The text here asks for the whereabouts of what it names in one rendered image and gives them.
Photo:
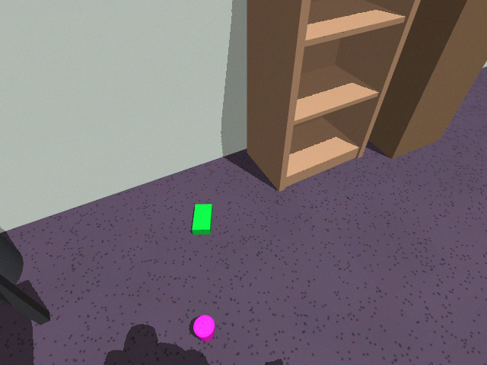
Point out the bookshelf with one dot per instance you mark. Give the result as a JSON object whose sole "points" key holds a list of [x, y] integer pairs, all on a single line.
{"points": [[317, 74]]}

